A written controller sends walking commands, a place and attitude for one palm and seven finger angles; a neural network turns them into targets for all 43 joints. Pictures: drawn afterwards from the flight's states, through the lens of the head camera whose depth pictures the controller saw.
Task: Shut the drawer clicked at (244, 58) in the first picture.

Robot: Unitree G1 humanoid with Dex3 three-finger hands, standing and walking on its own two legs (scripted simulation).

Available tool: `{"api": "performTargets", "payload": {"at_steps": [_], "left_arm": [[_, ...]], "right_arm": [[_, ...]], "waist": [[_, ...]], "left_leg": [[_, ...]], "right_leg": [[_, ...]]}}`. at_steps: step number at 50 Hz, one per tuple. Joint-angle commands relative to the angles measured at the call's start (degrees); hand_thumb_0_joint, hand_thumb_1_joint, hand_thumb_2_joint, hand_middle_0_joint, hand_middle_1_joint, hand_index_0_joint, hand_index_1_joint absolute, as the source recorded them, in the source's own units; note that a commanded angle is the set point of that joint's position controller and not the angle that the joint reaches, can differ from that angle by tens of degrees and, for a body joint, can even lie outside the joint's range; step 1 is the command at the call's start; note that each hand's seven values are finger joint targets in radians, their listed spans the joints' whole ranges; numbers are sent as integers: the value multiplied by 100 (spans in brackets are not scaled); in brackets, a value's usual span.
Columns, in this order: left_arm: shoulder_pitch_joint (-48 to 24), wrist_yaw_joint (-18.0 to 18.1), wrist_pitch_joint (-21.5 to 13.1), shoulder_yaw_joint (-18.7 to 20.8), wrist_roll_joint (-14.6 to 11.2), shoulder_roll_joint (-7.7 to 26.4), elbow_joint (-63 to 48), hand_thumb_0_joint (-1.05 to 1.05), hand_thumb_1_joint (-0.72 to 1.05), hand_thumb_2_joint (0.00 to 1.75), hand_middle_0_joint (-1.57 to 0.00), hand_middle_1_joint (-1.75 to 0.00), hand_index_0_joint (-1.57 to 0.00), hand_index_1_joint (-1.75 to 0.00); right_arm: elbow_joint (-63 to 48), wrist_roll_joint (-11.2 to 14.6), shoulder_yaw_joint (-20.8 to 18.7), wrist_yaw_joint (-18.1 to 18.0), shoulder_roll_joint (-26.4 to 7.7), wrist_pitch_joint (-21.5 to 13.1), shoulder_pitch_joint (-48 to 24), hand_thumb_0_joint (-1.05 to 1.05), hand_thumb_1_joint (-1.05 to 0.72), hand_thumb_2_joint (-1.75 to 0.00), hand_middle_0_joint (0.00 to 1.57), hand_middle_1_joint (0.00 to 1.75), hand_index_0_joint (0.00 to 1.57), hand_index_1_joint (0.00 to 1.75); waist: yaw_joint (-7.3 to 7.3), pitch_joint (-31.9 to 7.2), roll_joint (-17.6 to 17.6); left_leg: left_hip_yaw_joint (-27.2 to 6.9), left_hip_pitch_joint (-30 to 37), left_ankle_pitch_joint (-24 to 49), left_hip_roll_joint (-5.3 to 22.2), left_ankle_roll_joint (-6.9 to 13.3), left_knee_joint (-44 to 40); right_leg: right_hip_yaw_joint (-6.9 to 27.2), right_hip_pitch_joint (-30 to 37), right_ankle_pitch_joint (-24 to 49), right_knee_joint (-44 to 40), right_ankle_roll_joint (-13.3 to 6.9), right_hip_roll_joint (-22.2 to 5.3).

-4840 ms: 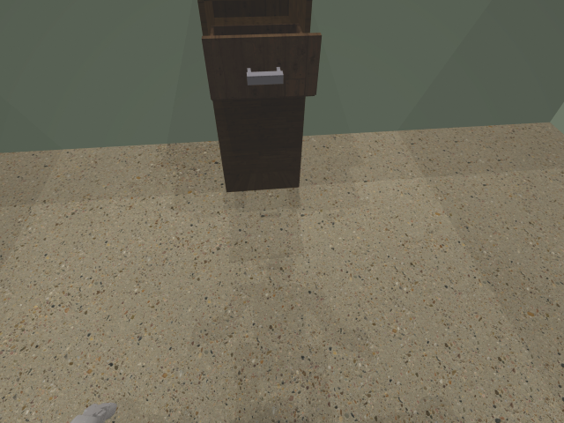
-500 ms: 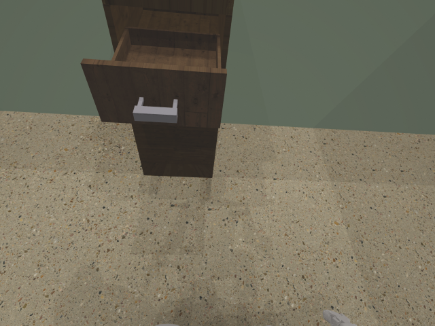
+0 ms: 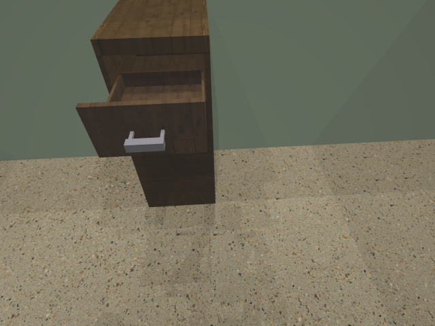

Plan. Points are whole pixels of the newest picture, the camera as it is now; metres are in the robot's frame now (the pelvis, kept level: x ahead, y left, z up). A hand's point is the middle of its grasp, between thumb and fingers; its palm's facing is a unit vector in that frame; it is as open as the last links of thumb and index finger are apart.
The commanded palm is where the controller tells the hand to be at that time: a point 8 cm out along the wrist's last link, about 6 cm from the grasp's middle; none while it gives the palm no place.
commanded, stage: take the last steps up to it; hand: left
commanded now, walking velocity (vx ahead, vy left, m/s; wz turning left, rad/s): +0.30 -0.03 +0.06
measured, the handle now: (146, 139) +0.58 +0.20 +0.01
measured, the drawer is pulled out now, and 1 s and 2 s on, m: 0.30 0.30 0.30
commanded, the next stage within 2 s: come to a stop and stand still in 0.74 s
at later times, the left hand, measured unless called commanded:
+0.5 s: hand out of the picture -0.01 +0.13 -0.17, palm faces +0.19 -0.97 -0.12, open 7.4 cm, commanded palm none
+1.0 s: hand (148, 238) +0.38 +0.20 -0.16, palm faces +0.01 -0.97 -0.22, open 7.4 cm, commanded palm none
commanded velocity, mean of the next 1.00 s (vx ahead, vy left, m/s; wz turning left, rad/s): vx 0.15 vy -0.01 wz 0.01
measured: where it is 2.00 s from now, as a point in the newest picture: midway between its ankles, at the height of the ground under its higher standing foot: outside the picture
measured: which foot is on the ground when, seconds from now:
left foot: down 0.00-0.02, up 0.04-0.50, down 0.52-1.00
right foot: down 0.00-0.52, up 0.54-0.96, down 0.98-1.00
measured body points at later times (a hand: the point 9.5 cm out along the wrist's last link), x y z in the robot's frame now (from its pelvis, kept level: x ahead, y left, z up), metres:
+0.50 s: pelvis +0.14 +0.02 -0.01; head +0.18 +0.03 +0.43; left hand -0.02 +0.18 -0.16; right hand +0.27 -0.20 -0.16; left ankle +0.23 +0.12 -0.74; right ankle -0.01 -0.11 -0.74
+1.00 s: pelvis +0.28 +0.01 -0.01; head +0.29 +0.00 +0.44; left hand +0.38 +0.25 -0.15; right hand +0.24 -0.20 -0.17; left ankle +0.23 +0.12 -0.74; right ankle +0.35 -0.11 -0.74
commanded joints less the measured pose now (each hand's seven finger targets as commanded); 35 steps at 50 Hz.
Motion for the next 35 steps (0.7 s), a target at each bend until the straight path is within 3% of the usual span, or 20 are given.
{"api": "performTargets", "payload": {"at_steps": [1, 2, 3, 4, 5, 8, 12, 15, 18, 20, 22, 23, 24, 25, 26, 27, 28, 30, 32, 35], "left_arm": [[1567, 194, -169, 298, -26, 1218, 167, 0, 90, 90, -20, -30, -20, -30], [1385, 220, -191, 265, -68, 1100, 115, 0, 90, 90, -20, -30, -20, -30], [1103, 241, -240, 270, -86, 945, 91, 0, 90, 90, -20, -30, -20, -30], [941, 234, -267, 205, -85, 721, 94, 0, 90, 90, -20, -30, -20, -30], [859, 222, -314, 150, -86, 507, 88, 0, 90, 90, -20, -30, -20, -30], [1149, 198, -427, 71, -112, 363, 218, 0, 90, 90, -20, -30, -20, -30], [1570, 219, -511, 19, -78, 288, 429, 0, 90, 90, -20, -30, -20, -30], [1841, 253, -541, 24, -43, 328, 590, 0, 90, 90, -20, -30, -20, -30], [2060, 277, -509, 25, -20, 369, 737, 0, 90, 90, -20, -30, -20, -30], [2081, 290, -476, 32, -10, 393, 809, 0, 90, 90, -20, -30, -20, -30], [2008, 297, -469, 54, -22, 449, 823, 0, 90, 90, -20, -30, -20, -30], [1911, 295, -462, 65, -31, 488, 815, 0, 90, 90, -20, -30, -20, -30], [1852, 288, -464, 72, -69, 455, 794, 0, 90, 90, -20, -30, -20, -30], [2030, 249, -458, 58, -143, 253, 714, 0, 90, 90, -20, -30, -20, -30], [1998, 222, -475, -9, -181, 12, 552, 0, 90, 90, -20, -30, -20, -30], [1734, 264, -433, 68, -133, 226, 515, 0, 90, 90, -20, -30, -20, -30], [1454, 269, -376, 56, -139, 153, 430, 0, 90, 90, -20, -30, -20, -30], [1136, 178, -315, 123, -57, 36, 490, 0, 90, 90, -20, -30, -20, -30], [1384, 143, -197, 103, -24, -156, 532, 0, 90, 90, -20, -30, -20, -30], [1404, 146, -70, 137, -8, -159, 434, 0, 90, 90, -20, -30, -20, -30]], "right_arm": [[-694, 34, -65, 25, -368, -212, -829, 0, -90, -90, 20, 30, 20, 30], [-695, -27, -148, 75, -587, -197, -911, 0, -90, -90, 20, 30, 20, 30], [-607, -29, -185, 99, -540, -150, -764, 0, -90, -90, 20, 30, 20, 30], [-494, -35, -194, 115, -523, -127, -701, 0, -90, -90, 20, 30, 20, 30], [-360, -45, -200, 139, -402, -105, -553, 0, -90, -90, 20, 30, 20, 30], [-271, -13, -184, 168, -193, -105, -394, 0, -90, -90, 20, 30, 20, 30], [-417, 3, -170, 161, -224, -106, -796, 0, -90, -90, 20, 30, 20, 30], [-598, 20, -132, 189, -152, -143, -1327, 0, -90, -90, 20, 30, 20, 30], [-732, 40, -71, 226, -44, -207, -1849, 0, -90, -90, 20, 30, 20, 30], [-781, 51, -28, 230, 5, -250, -1990, 0, -90, -90, 20, 30, 20, 30], [-685, 53, -31, 174, -44, -313, -1653, 0, -90, -90, 20, 30, 20, 30], [-487, 31, -71, 118, -141, -345, -1039, 0, -90, -90, 20, 30, 20, 30], [-262, 3, -120, 62, -351, -374, -237, 0, -90, -90, 20, 30, 20, 30], [-118, -53, -250, -12, -967, -423, 481, 0, -90, -90, 20, 30, 20, 30], [-41, 11, -329, -54, -1364, -410, 964, 0, -90, -90, 20, 30, 20, 30], [-73, 90, -314, -68, -1300, -359, 673, 0, -90, -90, 20, 30, 20, 30], [-225, 93, -284, -91, -1183, -383, 203, 0, -90, -90, 20, 30, 20, 30], [-345, 63, -105, -85, -481, -472, -461, 0, -90, -90, 20, 30, 20, 30], [-314, 78, -17, -89, -242, -544, -526, 0, -90, -90, 20, 30, 20, 30], [-392, 71, -64, -77, -151, -560, -536, 0, -90, -90, 20, 30, 20, 30]], "waist": [[932, 797, -1814], [751, 972, -1128], [576, 1048, -1307], [444, 1238, -1005], [312, 1280, -655], [265, 1022, -422], [340, 968, -791], [450, 963, -698], [597, 985, -756], [601, 1003, -922], [405, 744, -932], [110, 461, -843], [-229, -111, -541], [-442, -899, 456], [-440, -1384, 1334], [-317, -1117, 586], [-176, -636, 423], [112, 493, 234], [366, 551, 421], [505, 494, 548]], "left_leg": [[3, -3079, -1901, 161, -63, 2178], [-237, -3083, -1503, 400, -53, 2833], [-271, -2971, -1130, 532, -52, 3122], [-241, -2840, -786, 631, -92, 3345], [-208, -2698, -379, 693, -155, 3492], [-57, -2644, 246, 689, -271, 3672], [-3, -2877, 410, 805, -354, 3409], [133, -2976, 246, 828, -330, 2846], [368, -2646, 107, 698, -238, 2097], [521, -2212, -15, 540, -138, 1578], [696, -1363, -105, 282, 5, 1105], [768, -428, 200, 125, 70, 725], [598, 827, 687, 243, 161, 320], [-920, 2348, 1438, 1590, 588, 335], [-2623, 3001, 2623, 2843, 1163, -273], [-2427, 2452, 2410, 2936, 1333, -519], [-2238, 1644, 1974, 2843, 1246, -753], [-1195, 258, 1884, 2265, 847, -1124], [-489, -231, 2355, 1868, 640, -1236], [-51, -361, 2360, 1724, 677, -1374]], "right_leg": [[3073, 1370, -2565, -2614, -947, -2165], [3030, 808, -2735, -2810, -1073, -2218], [2770, 568, -2555, -2831, -948, -2022], [2387, 288, -2044, -2756, -876, -1828], [1759, 182, -1271, -2628, -761, -1565], [862, 499, 519, -2403, -654, -1158], [686, 844, 1771, -2219, -732, -1187], [701, 1164, 2638, -2010, -904, -1301], [595, 1276, 3315, -1798, -909, -1290], [461, 1257, 3828, -1592, -836, -1225], [292, 1213, 4868, -967, -770, -1169], [146, 917, 5094, -283, -654, -1047], [42, 485, 4645, 757, -511, -861], [-294, -774, 2475, 2196, -236, -317], [-157, -1800, -1076, 3847, -132, 237], [313, -1947, -1167, 4427, -267, -29], [344, -2069, -851, 4694, -209, -178], [402, -1963, -25, 4396, -105, -508], [302, -1603, 280, 4015, -19, -489], [229, -1604, 647, 3524, 81, -517]]}}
